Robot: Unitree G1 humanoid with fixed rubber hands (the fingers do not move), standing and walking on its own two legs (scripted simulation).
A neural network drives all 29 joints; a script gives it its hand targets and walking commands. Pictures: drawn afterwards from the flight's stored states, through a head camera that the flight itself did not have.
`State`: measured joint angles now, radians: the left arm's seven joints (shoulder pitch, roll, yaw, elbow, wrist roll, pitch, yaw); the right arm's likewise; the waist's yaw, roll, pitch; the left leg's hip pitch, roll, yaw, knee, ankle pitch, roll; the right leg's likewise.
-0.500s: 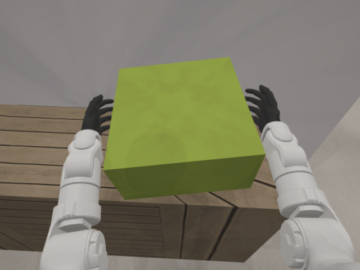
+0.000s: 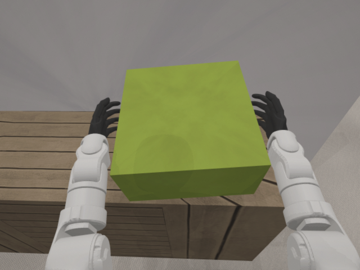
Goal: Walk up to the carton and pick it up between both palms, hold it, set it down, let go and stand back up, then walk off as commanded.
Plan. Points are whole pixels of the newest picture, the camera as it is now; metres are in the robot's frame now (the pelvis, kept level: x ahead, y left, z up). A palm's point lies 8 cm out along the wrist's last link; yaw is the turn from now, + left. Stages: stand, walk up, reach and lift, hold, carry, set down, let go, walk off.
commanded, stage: set down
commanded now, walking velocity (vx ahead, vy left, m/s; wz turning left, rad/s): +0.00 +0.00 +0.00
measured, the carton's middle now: (186, 127) +0.44 +0.01 +0.08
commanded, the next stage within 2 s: none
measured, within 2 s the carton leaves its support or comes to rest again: rests again in 2.00 s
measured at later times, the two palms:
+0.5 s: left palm (114, 128) +0.44 +0.19 +0.09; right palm (271, 134) +0.41 -0.20 +0.07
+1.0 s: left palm (103, 133) +0.45 +0.23 +0.05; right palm (251, 134) +0.44 -0.16 +0.05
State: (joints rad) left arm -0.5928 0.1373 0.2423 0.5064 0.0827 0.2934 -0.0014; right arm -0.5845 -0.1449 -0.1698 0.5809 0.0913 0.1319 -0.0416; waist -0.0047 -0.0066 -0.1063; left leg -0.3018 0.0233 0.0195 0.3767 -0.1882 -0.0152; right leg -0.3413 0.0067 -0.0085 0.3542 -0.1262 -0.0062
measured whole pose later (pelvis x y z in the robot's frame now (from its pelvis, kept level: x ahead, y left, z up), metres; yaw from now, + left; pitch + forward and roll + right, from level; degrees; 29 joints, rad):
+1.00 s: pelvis +0.05 +0.03 +0.00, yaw +0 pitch +11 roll -2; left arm -0.66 0.13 0.24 0.88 0.08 -0.02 0.02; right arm -0.61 -0.12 -0.30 0.96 -0.03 -0.21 0.01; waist 0.00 0.01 -0.09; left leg -0.30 0.02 0.02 0.38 -0.26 -0.02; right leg -0.34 0.01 -0.01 0.35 -0.13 0.00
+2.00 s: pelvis +0.06 +0.01 +0.00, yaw +0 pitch +14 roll -1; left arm -0.83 0.18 0.24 1.33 0.08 -0.32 0.04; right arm -0.72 -0.13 -0.47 1.24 -0.15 -0.40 0.04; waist 0.00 0.02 -0.07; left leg -0.36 0.02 0.02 0.38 -0.25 -0.01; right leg -0.39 0.00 -0.01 0.34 -0.18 0.01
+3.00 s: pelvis +0.05 +0.01 +0.00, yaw +0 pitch +18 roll -1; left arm -0.86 0.18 0.31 1.37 0.09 -0.48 -0.01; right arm -0.73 -0.14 -0.49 1.23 -0.19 -0.53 0.03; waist 0.00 0.01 -0.06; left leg -0.46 0.02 0.02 0.38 -0.23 -0.01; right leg -0.49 0.00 -0.01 0.34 -0.16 0.01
